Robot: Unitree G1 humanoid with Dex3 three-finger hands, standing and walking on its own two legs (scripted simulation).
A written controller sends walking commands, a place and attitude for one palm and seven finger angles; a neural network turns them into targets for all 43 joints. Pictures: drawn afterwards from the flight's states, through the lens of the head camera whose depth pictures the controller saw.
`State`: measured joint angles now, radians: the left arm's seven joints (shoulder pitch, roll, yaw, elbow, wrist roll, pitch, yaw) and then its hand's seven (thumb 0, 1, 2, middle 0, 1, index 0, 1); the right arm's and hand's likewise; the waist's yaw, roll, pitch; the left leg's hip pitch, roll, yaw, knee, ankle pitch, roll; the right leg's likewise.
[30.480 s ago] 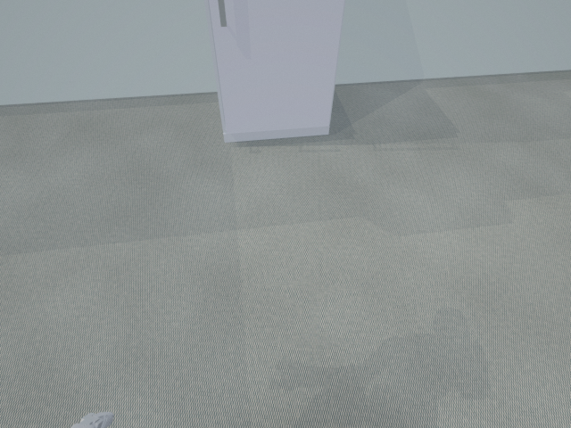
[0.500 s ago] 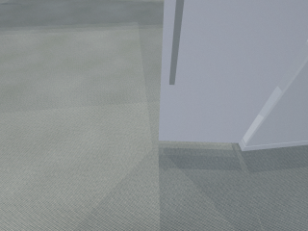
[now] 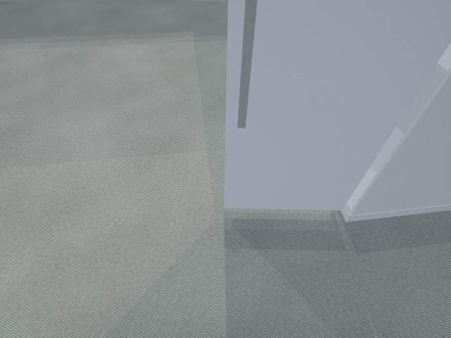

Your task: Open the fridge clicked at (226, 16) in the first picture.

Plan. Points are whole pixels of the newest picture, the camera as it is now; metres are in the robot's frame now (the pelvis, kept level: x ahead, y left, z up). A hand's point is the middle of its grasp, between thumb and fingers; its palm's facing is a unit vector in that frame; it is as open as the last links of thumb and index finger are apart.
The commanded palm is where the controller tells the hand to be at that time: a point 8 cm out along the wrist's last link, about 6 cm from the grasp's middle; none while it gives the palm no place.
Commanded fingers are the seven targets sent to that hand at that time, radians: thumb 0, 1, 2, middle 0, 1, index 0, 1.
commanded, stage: look to check the result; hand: left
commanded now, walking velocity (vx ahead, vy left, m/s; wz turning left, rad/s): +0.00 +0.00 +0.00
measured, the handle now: (245, 59) +0.76 -0.02 +0.11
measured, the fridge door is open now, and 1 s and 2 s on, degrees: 82 82 82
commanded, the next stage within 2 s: stand and wait in 0.44 s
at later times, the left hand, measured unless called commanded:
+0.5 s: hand out of the picture +0.08 +0.23 -0.16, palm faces -0.03 -0.95 -0.32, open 7.4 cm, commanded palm none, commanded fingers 0.00 0.90 0.90 -0.20 -0.30 -0.20 -0.30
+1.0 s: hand out of the picture +0.08 +0.21 -0.17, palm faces -0.03 -0.95 -0.30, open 7.4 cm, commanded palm none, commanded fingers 0.00 0.90 0.90 -0.20 -0.30 -0.20 -0.30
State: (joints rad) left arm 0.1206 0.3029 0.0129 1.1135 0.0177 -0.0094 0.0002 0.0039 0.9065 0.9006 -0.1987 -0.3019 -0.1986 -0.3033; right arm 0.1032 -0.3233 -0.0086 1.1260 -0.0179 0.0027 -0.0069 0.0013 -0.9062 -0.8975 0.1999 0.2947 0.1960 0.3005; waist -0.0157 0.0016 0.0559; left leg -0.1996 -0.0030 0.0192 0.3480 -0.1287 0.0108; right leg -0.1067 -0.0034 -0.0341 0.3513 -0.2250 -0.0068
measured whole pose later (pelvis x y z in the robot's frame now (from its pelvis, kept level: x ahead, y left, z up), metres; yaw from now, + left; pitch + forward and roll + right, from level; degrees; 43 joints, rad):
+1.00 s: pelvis +0.03 -0.01 +0.00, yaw +0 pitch -1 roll +0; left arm 0.15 0.29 0.01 1.13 0.01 -0.01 0.01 0.00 0.91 0.90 -0.20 -0.30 -0.20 -0.30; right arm 0.12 -0.28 0.00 1.14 -0.01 0.01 -0.02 0.00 -0.91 -0.90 0.20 0.29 0.20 0.30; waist -0.01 -0.01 0.06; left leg -0.14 0.02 0.02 0.33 -0.16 -0.01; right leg -0.04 0.02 -0.03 0.30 -0.24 -0.02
